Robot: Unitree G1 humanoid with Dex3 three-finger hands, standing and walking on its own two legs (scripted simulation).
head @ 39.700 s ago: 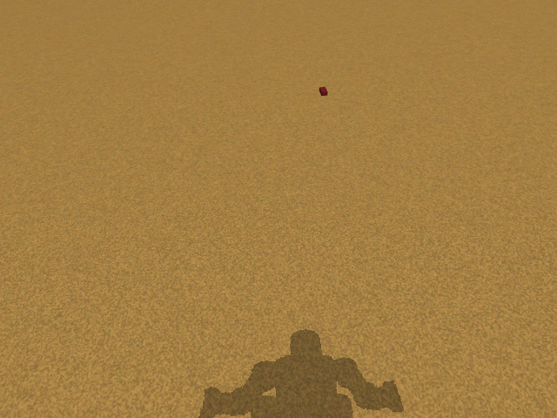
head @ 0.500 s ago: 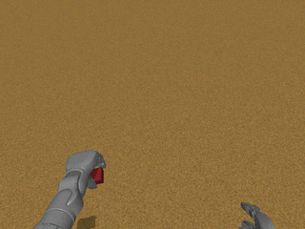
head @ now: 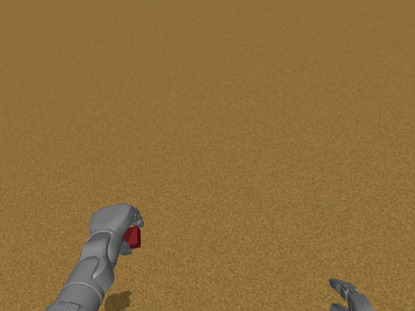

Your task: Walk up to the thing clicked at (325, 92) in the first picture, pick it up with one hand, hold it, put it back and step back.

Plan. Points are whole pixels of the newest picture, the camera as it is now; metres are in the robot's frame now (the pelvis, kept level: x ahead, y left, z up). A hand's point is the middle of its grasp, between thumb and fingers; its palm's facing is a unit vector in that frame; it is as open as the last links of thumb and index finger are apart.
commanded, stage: hold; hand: left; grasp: from above
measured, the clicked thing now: (123, 239) +0.31 +0.23 -0.08
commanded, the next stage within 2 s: crouch in 0.08 s
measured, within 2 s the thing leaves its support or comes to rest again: neither
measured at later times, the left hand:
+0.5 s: hand (126, 252) +0.28 +0.23 -0.09, palm faces -0.44 -0.07 -0.89, open 7.0 cm
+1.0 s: hand (154, 263) +0.34 +0.23 -0.33, palm faces -0.42 -0.05 -0.90, open 7.1 cm
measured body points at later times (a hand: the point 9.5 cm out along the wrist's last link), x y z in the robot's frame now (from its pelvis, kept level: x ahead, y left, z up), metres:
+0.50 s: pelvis -0.01 +0.00 -0.01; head +0.02 +0.00 +0.44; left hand +0.30 +0.23 -0.04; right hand +0.12 -0.26 -0.13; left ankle +0.01 +0.11 -0.74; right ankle -0.01 -0.11 -0.74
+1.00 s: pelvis -0.06 +0.01 -0.21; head +0.10 +0.02 +0.21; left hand +0.36 +0.23 -0.28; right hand -0.02 -0.26 -0.34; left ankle +0.01 +0.11 -0.74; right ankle -0.01 -0.11 -0.74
